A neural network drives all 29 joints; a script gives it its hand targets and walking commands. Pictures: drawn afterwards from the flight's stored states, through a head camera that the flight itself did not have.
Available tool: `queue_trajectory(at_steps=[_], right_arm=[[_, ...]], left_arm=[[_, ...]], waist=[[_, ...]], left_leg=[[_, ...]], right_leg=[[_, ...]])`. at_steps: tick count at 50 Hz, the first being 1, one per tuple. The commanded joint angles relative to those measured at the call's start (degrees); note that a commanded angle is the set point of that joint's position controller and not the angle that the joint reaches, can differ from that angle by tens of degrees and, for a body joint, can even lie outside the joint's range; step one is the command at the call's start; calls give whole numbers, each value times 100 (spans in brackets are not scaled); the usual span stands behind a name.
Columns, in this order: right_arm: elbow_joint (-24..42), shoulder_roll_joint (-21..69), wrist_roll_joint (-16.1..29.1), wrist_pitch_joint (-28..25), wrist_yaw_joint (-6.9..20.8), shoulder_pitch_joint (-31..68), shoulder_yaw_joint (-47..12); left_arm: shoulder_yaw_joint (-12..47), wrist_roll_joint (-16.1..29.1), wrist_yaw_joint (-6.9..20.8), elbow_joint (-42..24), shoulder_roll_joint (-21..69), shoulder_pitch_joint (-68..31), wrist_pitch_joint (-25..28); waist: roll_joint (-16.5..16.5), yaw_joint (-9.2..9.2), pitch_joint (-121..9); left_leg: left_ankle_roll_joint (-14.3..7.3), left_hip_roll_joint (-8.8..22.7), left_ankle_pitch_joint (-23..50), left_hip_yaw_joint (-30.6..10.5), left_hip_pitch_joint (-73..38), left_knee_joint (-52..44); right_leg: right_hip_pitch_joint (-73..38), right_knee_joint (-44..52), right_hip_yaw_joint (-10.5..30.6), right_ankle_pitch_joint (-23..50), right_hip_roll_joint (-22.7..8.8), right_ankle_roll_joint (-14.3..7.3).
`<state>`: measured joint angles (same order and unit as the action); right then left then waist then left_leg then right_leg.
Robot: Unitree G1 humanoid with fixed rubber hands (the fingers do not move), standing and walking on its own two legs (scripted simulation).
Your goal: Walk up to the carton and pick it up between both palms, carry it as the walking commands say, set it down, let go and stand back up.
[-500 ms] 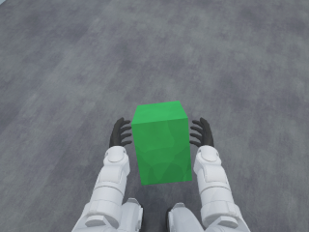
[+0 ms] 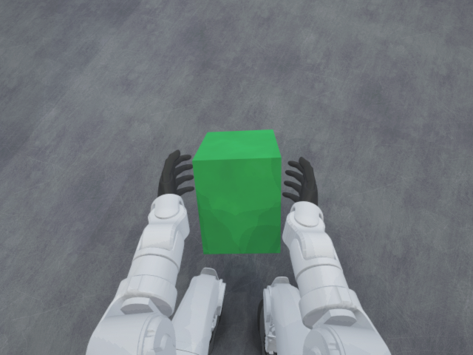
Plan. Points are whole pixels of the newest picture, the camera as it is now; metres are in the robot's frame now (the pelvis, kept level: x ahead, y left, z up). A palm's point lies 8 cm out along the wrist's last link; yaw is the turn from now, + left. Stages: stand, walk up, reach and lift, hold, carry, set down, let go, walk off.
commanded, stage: set down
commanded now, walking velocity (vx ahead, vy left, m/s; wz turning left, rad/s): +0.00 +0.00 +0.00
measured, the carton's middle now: (240, 187) +0.44 +0.03 -0.18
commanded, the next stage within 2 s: none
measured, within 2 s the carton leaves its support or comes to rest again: neither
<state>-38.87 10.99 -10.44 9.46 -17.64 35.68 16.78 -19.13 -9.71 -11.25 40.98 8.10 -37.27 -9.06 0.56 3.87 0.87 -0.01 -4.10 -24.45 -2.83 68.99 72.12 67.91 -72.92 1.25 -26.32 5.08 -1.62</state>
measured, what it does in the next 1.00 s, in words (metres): lowers itself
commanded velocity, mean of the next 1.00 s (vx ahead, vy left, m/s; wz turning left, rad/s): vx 0.00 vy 0.00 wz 0.00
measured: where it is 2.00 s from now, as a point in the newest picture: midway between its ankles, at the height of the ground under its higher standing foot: (238, 339)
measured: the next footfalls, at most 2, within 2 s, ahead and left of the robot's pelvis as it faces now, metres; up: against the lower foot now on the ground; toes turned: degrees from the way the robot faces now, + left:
none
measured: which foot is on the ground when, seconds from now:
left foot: down 0.00-1.00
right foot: down 0.00-1.00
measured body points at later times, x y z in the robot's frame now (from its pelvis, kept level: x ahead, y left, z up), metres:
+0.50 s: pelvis -0.03 +0.01 -0.08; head +0.20 +0.02 +0.31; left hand +0.42 +0.15 -0.15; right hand +0.42 -0.09 -0.16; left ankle +0.09 +0.11 -0.61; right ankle +0.07 -0.10 -0.61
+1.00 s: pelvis -0.07 +0.02 -0.16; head +0.26 +0.04 +0.13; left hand +0.43 +0.17 -0.28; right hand +0.45 -0.07 -0.28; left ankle +0.09 +0.11 -0.61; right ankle +0.07 -0.10 -0.61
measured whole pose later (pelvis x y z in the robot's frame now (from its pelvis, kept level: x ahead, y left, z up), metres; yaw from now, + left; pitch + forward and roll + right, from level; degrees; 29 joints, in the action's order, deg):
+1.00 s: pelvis -0.07 +0.02 -0.16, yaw -1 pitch +20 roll -3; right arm -32.3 -2.6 -0.2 22.7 -17.6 67.7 13.7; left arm -13.9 -1.6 -23.5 27.3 2.0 -64.9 -21.7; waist 1.0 4.6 30.3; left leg -0.7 -4.8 -28.0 -2.1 98.2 106.6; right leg 95.7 -105.7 -1.7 -30.1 5.7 0.5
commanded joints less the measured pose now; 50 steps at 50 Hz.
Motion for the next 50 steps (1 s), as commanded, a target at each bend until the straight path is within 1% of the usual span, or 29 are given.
queue_trajectory(at_steps=[1, 3, 4, 6, 7, 8, 9, 11, 12, 13, 16, 20, 24, 27, 28, 30, 32, 34, 35, 37, 40, 42, 43, 44, 45, 46, 47, 48, 50], right_arm=[[609, 5483, 512, -298, 1626, 4557, -3342], [604, 5491, 580, -277, 1653, 4698, -3353], [543, 5478, 590, -254, 1664, 4726, -3325], [538, 5462, 661, -232, 1687, 4891, -3327], [541, 5436, 675, -218, 1692, 4930, -3311], [557, 5443, 721, -198, 1704, 5058, -3340], [533, 5428, 737, -187, 1712, 5092, -3314], [550, 5419, 812, -162, 1727, 5264, -3339], [547, 5388, 829, -146, 1731, 5324, -3309], [599, 5363, 871, -131, 1737, 5475, -3345], [618, 5278, 899, -76, 1744, 5749, -3307], [580, 5131, 872, 26, 1762, 6094, -3144], [619, 5061, 859, 118, 1805, 6429, -3002], [647, 5020, 857, 178, 1855, 6698, -2946], [611, 5027, 840, 210, 1875, 6714, -2911], [723, 5027, 869, 237, 1914, 6935, -2934], [794, 5007, 904, 273, 1941, 7109, -2987], [867, 4959, 993, 308, 1976, 7302, -3068], [1008, 4923, 1059, 318, 1985, 7461, -3145], [1310, 4785, 1232, 348, 1994, 7845, -3366], [1851, 4486, 1568, 449, 1967, 8421, -3786], [2211, 4289, 1804, 553, 1916, 8663, -4103], [2251, 4160, 1911, 631, 1900, 8597, -4165], [2726, 4094, 2033, 697, 1820, 8583, -4190], [2792, 3890, 2079, 791, 1745, 8648, -4089], [2732, 3710, 2073, 857, 1725, 8833, -4008], [2533, 3664, 2026, 917, 1720, 8896, -3885], [2366, 3668, 1968, 959, 1716, 8912, -3798], [1863, 3793, 1746, 985, 1757, 8807, -3495]], left_arm=[[3156, 348, 1629, -2, 5666, -3630, 114], [3129, 336, 1604, -2, 5664, -3683, 94], [3126, 338, 1593, -48, 5637, -3775, 82], [3117, 330, 1570, -57, 5616, -3871, 55], [3172, 361, 1562, -120, 5626, -3989, 45], [3140, 350, 1549, -112, 5586, -4042, 24], [3173, 375, 1535, -125, 5615, -4102, 11], [3193, 402, 1508, -214, 5598, -4266, -5], [3235, 431, 1498, -243, 5601, -4366, -22], [3208, 453, 1485, -239, 5584, -4446, -37], [3230, 515, 1446, -247, 5619, -4699, -104], [3236, 620, 1414, -270, 5702, -5170, -213], [3193, 670, 1387, -134, 5825, -5387, -344], [3077, 668, 1380, 22, 5893, -5479, -426], [3061, 660, 1389, 44, 5926, -5517, -448], [3049, 671, 1385, 63, 5956, -5611, -489], [3111, 728, 1377, -66, 5959, -5776, -513], [3217, 779, 1360, -255, 5899, -5997, -544], [3333, 858, 1340, -406, 5889, -6126, -567], [3545, 1015, 1285, -740, 5796, -6425, -618], [3980, 1309, 1141, -1385, 5506, -6855, -748], [4165, 1443, 1025, -1700, 5211, -6875, -859], [4362, 1501, 998, -1725, 5157, -6784, -949], [4696, 1656, 992, -2146, 5220, -6932, -1007], [4714, 1753, 964, -2426, 5065, -7269, -1070], [4637, 1795, 919, -2497, 4966, -7524, -1147], [4519, 1854, 888, -2405, 4950, -7750, -1210], [4450, 1905, 884, -2315, 4940, -7940, -1253], [4209, 1894, 938, -1899, 4976, -8151, -1275]], waist=[[-293, -53, -5700], [-265, 3, -5834], [-261, -2, -5848], [-203, 77, -5922], [-190, 11, -6025], [-208, 95, -6050], [-167, 60, -6112], [-134, 119, -6253], [-118, 72, -6324], [-151, 125, -6377], [-142, 80, -6559], [-128, -85, -6695], [-113, -175, -6934], [-149, -162, -7066], [-154, -197, -7118], [-181, -175, -7356], [-216, -162, -7683], [-146, -104, -8023], [-130, -121, -8366], [-98, -34, -8980], [-15, 93, -10388], [-88, 246, -11407], [-38, 164, -11493], [60, -168, -11703], [172, -250, -11576], [246, -160, -11383], [239, -136, -11107], [221, -160, -10784], [164, -268, -9996]], left_leg=[[-98, -484, 1297, -84, -2067, -449], [-95, -488, 1329, -72, -2013, -336], [-90, -496, 1299, -61, -1956, -278], [-86, -499, 1284, -45, -1865, -176], [-77, -505, 1289, -33, -1841, -107], [-84, -507, 1239, -28, -1795, -57], [-74, -514, 1254, -19, -1787, -3], [-63, -530, 1269, 14, -1727, 116], [-57, -529, 1248, 0, -1718, 180], [-58, -530, 1231, 11, -1677, 240], [-38, -547, 1168, 18, -1628, 400], [-7, -548, 996, -13, -1544, 606], [17, -552, 950, -46, -1502, 812], [16, -556, 940, -79, -1445, 963], [17, -560, 924, -77, -1399, 1013], [10, -563, 950, -94, -1399, 1135], [12, -565, 1034, -109, -1446, 1260], [21, -558, 1095, -117, -1501, 1399], [19, -567, 1118, -139, -1659, 1475], [12, -566, 1156, -176, -1925, 1610], [28, -526, 1259, -229, -2663, 1793], [24, -480, 1448, -219, -3184, 1939], [47, -445, 1680, -152, -3301, 2041], [78, -447, 2129, -70, -3443, 2211], [101, -430, 2033, -41, -3329, 2228], [110, -434, 1769, -44, -3291, 2195], [96, -433, 1427, -66, -3109, 2172], [83, -436, 1128, -88, -2873, 2134], [47, -447, 639, -100, -2226, 2052]], right_leg=[[-2253, 661, 455, 1361, 427, 133], [-2110, 518, 444, 1371, 446, 146], [-2013, 463, 438, 1330, 452, 154], [-1850, 319, 434, 1305, 464, 153], [-1801, 271, 422, 1311, 471, 153], [-1716, 205, 418, 1238, 471, 157], [-1637, 137, 401, 1243, 485, 157], [-1497, 0, 393, 1230, 503, 160], [-1425, -69, 376, 1202, 502, 152], [-1360, -140, 364, 1166, 512, 155], [-1131, -327, 302, 1052, 528, 150], [-734, -558, 208, 829, 549, 124], [-434, -791, 115, 729, 565, 107], [-222, -963, 73, 661, 572, 102], [-163, -1003, 56, 659, 567, 97], [-57, -1153, 27, 680, 575, 92], [-14, -1290, -5, 734, 588, 87], [86, -1469, -26, 780, 599, 67], [46, -1565, -46, 798, 617, 50], [-38, -1758, -66, 830, 635, 18], [-336, -2030, -116, 908, 638, -39], [-745, -2161, -120, 1021, 608, -41], [-813, -2179, -180, 1204, 606, -24], [-1033, -2197, -241, 1617, 628, 3], [-1111, -2190, -210, 1559, 603, -11], [-1029, -2243, -173, 1383, 596, -39], [-892, -2275, -117, 1160, 566, -64], [-711, -2292, -88, 965, 533, -72], [-459, -2250, -47, 648, 504, -96]])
